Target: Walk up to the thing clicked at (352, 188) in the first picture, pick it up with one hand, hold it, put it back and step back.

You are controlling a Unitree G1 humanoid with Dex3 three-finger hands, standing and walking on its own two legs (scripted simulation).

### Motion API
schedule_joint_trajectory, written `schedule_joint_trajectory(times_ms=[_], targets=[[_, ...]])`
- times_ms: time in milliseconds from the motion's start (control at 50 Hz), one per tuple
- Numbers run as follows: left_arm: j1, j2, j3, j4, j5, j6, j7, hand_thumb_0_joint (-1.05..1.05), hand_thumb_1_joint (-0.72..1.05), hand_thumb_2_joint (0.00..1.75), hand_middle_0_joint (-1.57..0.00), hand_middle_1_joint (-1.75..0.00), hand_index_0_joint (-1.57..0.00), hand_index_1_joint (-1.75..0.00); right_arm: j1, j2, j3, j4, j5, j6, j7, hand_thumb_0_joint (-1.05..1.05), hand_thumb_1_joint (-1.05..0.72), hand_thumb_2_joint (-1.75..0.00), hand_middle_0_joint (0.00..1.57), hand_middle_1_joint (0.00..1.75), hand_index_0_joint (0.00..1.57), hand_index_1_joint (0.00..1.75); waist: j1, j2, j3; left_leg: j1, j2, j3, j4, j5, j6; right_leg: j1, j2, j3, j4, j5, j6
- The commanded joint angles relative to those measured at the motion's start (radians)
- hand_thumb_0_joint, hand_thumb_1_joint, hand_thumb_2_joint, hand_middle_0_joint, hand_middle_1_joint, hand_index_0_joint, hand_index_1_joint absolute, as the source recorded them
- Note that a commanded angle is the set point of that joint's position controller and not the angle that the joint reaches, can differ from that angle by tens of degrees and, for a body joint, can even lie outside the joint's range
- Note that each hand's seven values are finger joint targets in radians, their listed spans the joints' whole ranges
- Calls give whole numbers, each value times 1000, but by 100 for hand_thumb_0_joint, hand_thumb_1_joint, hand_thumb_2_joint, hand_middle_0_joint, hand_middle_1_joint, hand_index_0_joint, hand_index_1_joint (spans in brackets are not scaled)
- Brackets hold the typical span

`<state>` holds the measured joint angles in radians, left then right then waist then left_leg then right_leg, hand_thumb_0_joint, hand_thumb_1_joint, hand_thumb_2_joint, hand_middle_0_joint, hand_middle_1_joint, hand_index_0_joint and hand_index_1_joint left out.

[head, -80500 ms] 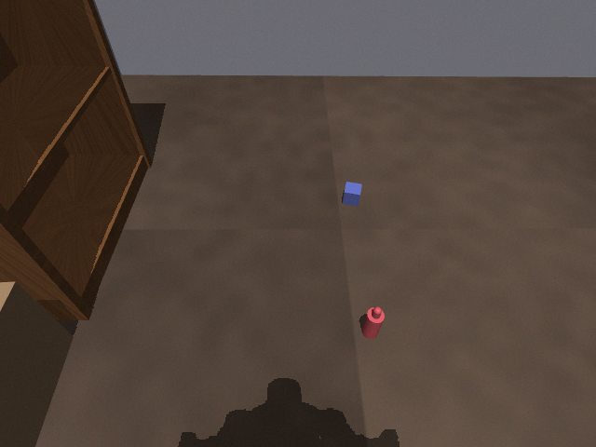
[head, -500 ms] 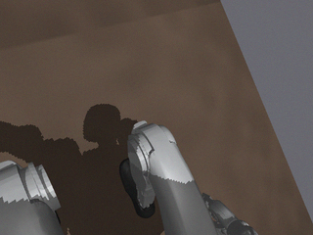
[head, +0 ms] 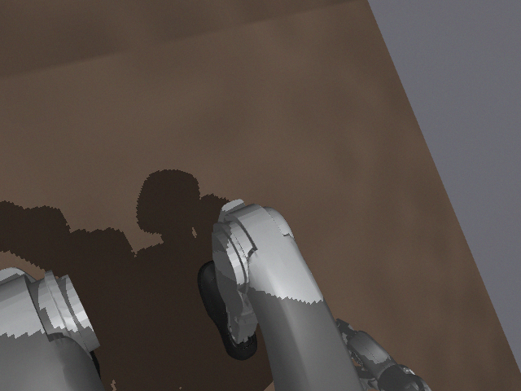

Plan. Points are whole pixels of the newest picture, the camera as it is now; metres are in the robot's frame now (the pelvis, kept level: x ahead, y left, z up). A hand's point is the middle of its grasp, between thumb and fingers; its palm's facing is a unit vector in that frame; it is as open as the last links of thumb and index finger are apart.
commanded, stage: withdraw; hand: left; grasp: from above
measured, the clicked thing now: out of the picture +0.46 +0.34 -0.27
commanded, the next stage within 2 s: home in 1.06 s
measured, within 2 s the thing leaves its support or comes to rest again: neither
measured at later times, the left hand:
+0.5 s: hand out of the picture +0.49 +0.38 -0.09, palm faces -0.22 -0.08 -0.97, open 14.2 cm
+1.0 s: hand out of the picture +0.44 +0.33 -0.11, palm faces -0.47 -0.13 -0.87, open 14.1 cm
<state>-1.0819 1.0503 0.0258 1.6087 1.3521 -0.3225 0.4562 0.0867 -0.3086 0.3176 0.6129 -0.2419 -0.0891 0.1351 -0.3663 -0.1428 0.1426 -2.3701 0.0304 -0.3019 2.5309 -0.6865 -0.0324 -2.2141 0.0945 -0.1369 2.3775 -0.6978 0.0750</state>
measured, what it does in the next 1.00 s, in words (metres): stands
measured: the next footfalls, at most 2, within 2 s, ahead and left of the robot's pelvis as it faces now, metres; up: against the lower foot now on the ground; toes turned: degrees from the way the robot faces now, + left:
none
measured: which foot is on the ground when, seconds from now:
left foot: down 0.00-1.00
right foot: down 0.00-1.00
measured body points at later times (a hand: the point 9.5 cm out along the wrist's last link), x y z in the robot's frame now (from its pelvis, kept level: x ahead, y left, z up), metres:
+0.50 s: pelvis +0.00 +0.00 +0.02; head +0.23 +0.11 +0.40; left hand +0.50 +0.38 -0.04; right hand +0.10 -0.25 -0.07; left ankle +0.06 +0.14 -0.27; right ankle +0.11 -0.13 -0.27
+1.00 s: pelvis -0.01 -0.01 +0.04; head +0.22 +0.10 +0.41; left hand +0.46 +0.34 -0.06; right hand +0.07 -0.29 -0.04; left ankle +0.06 +0.14 -0.27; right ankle +0.11 -0.13 -0.27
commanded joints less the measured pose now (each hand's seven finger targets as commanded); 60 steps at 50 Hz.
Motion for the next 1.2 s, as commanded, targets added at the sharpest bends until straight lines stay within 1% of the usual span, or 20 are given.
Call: schedule_joint_trajectory(times_ms=[0, 80, 140, 200, 260, 280, 340, 420, 500, 560, 620, 700, 780, 840, 900, 920, 980, 1080, 1160, 1180], targets=[[-271, 229, 20, -146, -16, -7, 41, 0, -51, 101, -7, -102, -8, -102, 167, -316, -105, 2, 7, 5, -15, 0, -91, -90, 20, 30, 20, 30, -25, 574, -671, 571, 40, 132, -241, 212, 34, 307, 26, -133, -205, 279, -95], [-271, 217, 22, -148, -20, -2, 43, 0, -52, 97, -6, -104, -8, -101, 176, -317, -108, 7, 5, 1, -15, 0, -91, -90, 20, 30, 20, 30, -34, 560, -641, 551, 35, 140, -235, 213, 35, 301, 25, -135, -212, 286, -93], [-302, 264, 62, -263, -20, 18, 51, 0, -52, 97, -6, -104, -8, -102, 181, -313, -120, -1, 11, 5, -11, 0, -91, -90, 20, 30, 20, 30, 6, 656, -777, 650, 39, 139, -252, 283, 27, 329, 21, -132, -197, 336, -94], [-278, 211, 76, -280, -43, 59, 65, 0, -53, 97, -6, -103, -7, -101, 198, -301, -139, -4, 11, 0, 5, 0, -91, -90, 20, 30, 20, 30, 0, 664, -772, 642, 39, 149, -257, 289, 27, 315, 21, -128, -200, 348, -93], [-295, 238, 133, -398, -68, 116, 77, 0, -54, 98, -6, -102, -7, -101, 195, -291, -168, -19, 29, 0, 17, 0, -91, -90, 20, 30, 20, 30, 54, 729, -875, 654, 36, 170, -274, 294, 26, 330, 18, -105, -208, 363, -97], [-277, 222, 145, -405, -84, 141, 78, 0, -54, 98, -6, -102, -7, -100, 194, -287, -184, -21, 36, 1, 23, 0, -91, -90, 20, 30, 20, 30, 70, 729, -881, 657, 34, 173, -286, 301, 23, 300, 14, -108, -204, 362, -99], [-309, 121, 106, -452, -131, 218, 55, 0, -55, 98, -6, -101, -7, -100, 202, -268, -211, -14, 58, 9, 37, 0, -91, -90, 20, 30, 20, 30, 67, 717, -910, 649, 31, 186, -314, 272, 30, 276, 16, -91, -229, 345, -103], [-345, 53, 54, -418, -201, 320, -43, 0, -58, 100, -6, -101, -6, -101, 239, -263, -252, 4, 100, 37, 33, 0, -91, -90, 20, 30, 20, 30, 59, 600, -843, 578, 22, 190, -388, 150, 43, 275, 15, -65, -306, 244, -107], [-335, -18, -12, -415, -247, 361, -213, 0, -58, 101, -7, -102, -6, -102, 275, -252, -280, 15, 128, 79, 22, 0, -92, -91, 20, 30, 20, 30, 55, 490, -837, 568, 14, 192, -430, 137, 52, 351, 14, -33, -358, 207, -109], [-299, -78, -60, -417, -265, 349, -343, 0, -57, 101, -7, -101, -6, -101, 291, -258, -288, 6, 150, 113, -1, 0, -91, -91, 20, 30, 20, 30, 56, 428, -765, 545, 3, 193, -471, 132, 55, 356, -4, -32, -400, 195, -119], [-229, -67, -69, -447, -257, 311, -450, 0, -55, 100, -8, -99, -7, -100, 304, -260, -288, -6, 164, 141, -33, 0, -91, -90, 20, 30, 20, 30, 81, 344, -732, 537, -6, 211, -478, 177, 62, 407, -15, -17, -436, 222, -123], [-219, -47, -45, -529, -286, 220, -511, 0, -52, 98, -9, -98, -9, -98, 307, -238, -276, -31, 161, 164, -59, 0, -91, -90, 20, 30, 20, 30, 85, 272, -749, 514, -11, 222, -458, 201, 69, 473, -23, 1, -451, 242, -113], [-259, 7, 13, -567, -272, 108, -467, 0, -51, 97, -11, -97, -10, -97, 281, -218, -263, -36, 148, 167, -83, 0, -91, -90, 20, 30, 20, 30, 110, 339, -813, 572, -12, 225, -438, 203, 56, 432, -27, 5, -421, 223, -112], [-314, 29, 35, -539, -204, 42, -346, 0, -51, 97, -10, -97, -10, -97, 252, -205, -242, -15, 130, 168, -84, 0, -91, -90, 20, 30, 20, 30, 107, 433, -833, 614, -10, 229, -433, 196, 54, 381, -25, -3, -384, 228, -107], [-306, -34, 15, -361, -143, 39, -203, 0, -52, 97, -8, -98, -9, -97, 241, -217, -232, 15, 111, 163, -67, 0, -90, -90, 20, 30, 20, 30, 68, 456, -742, 600, -11, 221, -437, 146, 49, 272, -21, -31, -352, 186, -112], [-344, -27, 14, -346, -122, 38, -163, 0, -52, 97, -7, -100, -8, -98, 251, -221, -229, 23, 102, 156, -63, 0, -90, -90, 20, 30, 20, 30, 51, 483, -729, 600, -11, 219, -442, 136, 46, 259, -21, -41, -346, 182, -114], [-447, 46, 40, -312, -56, 66, -74, 0, -52, 97, -8, -99, -9, -98, 257, -241, -234, 38, 89, 142, -58, 0, -90, -90, 20, 30, 20, 30, 54, 565, -813, 656, -10, 219, -431, 138, 37, 226, -24, -52, -315, 188, -119], [-550, 122, 83, -291, -56, 136, 9, 0, -43, 91, -16, -92, -17, -90, 252, -260, -227, 49, 70, 101, -57, 0, -88, -89, 20, 30, 20, 30, 30, 596, -874, 631, -8, 229, -386, 120, 43, 235, -29, -42, -303, 180, -109], [-531, 125, 82, -230, -92, 191, -7, 0, -38, 93, -20, -89, -22, -87, 252, -252, -222, 46, 69, 68, -54, 0, -88, -89, 20, 30, 20, 30, 21, 559, -845, 560, -7, 235, -368, 60, 52, 234, -29, -35, -311, 124, -105], [-531, 126, 84, -247, -109, 200, -20, 0, -46, 91, -12, -97, -14, -95, 256, -247, -220, 42, 70, 62, -53, 0, -90, -89, 20, 30, 20, 30, 23, 548, -869, 555, -7, 237, -359, 65, 55, 254, -27, -32, -315, 132, -102]])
